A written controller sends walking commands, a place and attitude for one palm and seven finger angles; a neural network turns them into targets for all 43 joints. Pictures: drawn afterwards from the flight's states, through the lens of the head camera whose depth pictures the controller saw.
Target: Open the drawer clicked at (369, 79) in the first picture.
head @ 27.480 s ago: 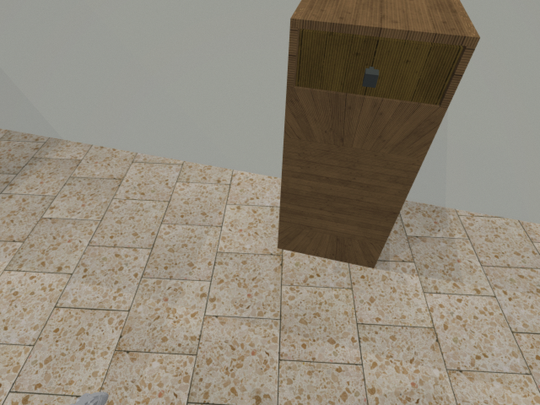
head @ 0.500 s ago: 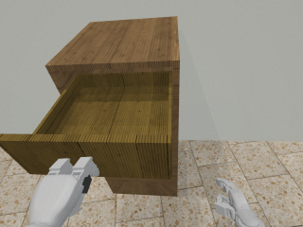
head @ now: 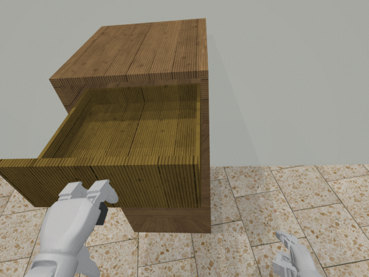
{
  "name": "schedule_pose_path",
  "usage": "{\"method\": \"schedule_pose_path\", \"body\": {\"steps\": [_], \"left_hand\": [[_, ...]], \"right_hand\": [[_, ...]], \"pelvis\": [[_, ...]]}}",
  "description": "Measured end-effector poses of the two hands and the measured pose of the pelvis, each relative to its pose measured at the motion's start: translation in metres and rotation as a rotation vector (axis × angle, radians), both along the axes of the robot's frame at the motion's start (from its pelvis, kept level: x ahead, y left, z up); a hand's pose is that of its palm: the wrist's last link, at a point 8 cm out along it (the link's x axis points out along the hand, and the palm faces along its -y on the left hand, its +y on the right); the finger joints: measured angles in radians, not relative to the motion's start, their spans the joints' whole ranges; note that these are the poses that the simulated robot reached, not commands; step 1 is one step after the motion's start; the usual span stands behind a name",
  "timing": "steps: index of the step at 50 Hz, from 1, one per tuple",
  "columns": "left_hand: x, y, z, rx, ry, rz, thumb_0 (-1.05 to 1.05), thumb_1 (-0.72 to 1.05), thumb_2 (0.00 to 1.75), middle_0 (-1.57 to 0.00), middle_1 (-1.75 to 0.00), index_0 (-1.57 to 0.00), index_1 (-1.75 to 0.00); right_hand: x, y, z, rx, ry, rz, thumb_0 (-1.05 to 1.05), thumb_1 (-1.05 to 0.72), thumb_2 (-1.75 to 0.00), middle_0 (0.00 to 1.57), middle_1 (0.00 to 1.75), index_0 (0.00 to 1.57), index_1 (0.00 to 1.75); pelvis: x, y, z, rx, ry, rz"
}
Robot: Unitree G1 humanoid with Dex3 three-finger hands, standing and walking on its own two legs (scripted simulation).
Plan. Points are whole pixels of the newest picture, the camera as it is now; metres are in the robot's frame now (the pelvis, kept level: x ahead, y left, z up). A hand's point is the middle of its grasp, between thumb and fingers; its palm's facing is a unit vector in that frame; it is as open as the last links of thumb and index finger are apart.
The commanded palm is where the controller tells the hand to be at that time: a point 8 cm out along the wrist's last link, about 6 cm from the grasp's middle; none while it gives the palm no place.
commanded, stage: lift the hand off the handle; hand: left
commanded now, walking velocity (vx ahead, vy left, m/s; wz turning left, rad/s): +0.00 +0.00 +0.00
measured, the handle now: (97, 204) +0.21 +0.21 +0.11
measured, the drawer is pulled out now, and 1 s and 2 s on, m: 0.29 0.29 0.29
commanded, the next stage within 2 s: draw the hand back to the body in 1.54 s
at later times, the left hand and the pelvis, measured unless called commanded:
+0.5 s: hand (88, 225) +0.17 +0.21 +0.09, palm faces +0.06 -0.16 -0.99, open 13.4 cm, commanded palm +0.14 +0.22 +0.18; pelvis +0.00 +0.01 +0.00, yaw +0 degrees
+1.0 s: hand (68, 204) +0.18 +0.22 +0.16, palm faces +0.15 -0.14 -0.98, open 13.1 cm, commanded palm +0.15 +0.22 +0.25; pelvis -0.01 +0.02 +0.00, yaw +1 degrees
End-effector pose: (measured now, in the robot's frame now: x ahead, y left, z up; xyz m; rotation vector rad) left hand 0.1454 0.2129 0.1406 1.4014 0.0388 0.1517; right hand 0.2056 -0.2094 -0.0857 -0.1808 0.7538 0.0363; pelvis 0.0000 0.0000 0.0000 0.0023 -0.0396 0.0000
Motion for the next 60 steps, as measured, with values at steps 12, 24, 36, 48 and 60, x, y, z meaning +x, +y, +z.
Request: {"method": "schedule_pose_path", "body": {"steps": [12, 24, 36, 48, 60], "left_hand": [[0.003, 0.001, 0.000, 0.008, -0.026, 0.001, 0.00, -0.49, 0.30, -0.37, -1.26, -0.38, -1.26], [0.005, 0.005, 0.006, 0.008, 0.015, -0.038, 0.00, -0.49, 0.30, -0.40, -1.26, -0.41, -1.22], [0.002, 0.017, 0.046, 0.021, -0.098, -0.020, 0.00, -0.49, 0.30, -0.45, -1.25, -0.43, -1.24], [0.005, 0.018, 0.061, 0.017, -0.059, -0.030, 0.00, -0.49, 0.30, -0.48, -1.25, -0.45, -1.26], [0.009, 0.013, 0.087, 0.050, -0.110, -0.056, 0.00, -0.49, 0.30, -0.55, -1.28, -0.47, -1.27]], "right_hand": [[0.014, 0.023, 0.001, 0.028, -0.009, 0.048, 0.01, -0.90, -0.90, 0.20, 0.30, 0.20, 0.29], [0.037, 0.041, 0.023, 0.040, -0.094, 0.073, 0.01, -0.90, -0.90, 0.20, 0.30, 0.20, 0.29], [0.035, 0.043, 0.026, 0.040, -0.098, 0.078, 0.01, -0.90, -0.90, 0.20, 0.30, 0.20, 0.29], [0.030, 0.064, 0.026, 0.076, -0.105, 0.118, 0.01, -0.90, -0.90, 0.20, 0.30, 0.20, 0.29], [0.030, 0.079, 0.035, 0.103, -0.168, 0.162, 0.01, -0.90, -0.90, 0.20, 0.30, 0.20, 0.29]], "pelvis": [[0.004, 0.003, 0.000, 0.002, 0.005, 0.009], [0.004, 0.009, 0.002, -0.003, -0.017, 0.008], [0.003, 0.017, 0.003, -0.009, -0.032, 0.009], [-0.010, 0.020, 0.005, -0.004, -0.064, 0.022], [-0.025, 0.019, 0.004, 0.001, -0.088, 0.037]]}}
